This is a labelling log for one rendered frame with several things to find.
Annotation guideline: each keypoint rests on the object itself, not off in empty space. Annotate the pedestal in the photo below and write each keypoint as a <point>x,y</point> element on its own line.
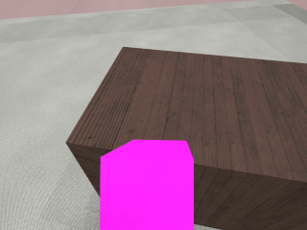
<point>244,121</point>

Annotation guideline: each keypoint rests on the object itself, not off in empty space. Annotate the carton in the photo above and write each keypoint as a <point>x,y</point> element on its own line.
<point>147,185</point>

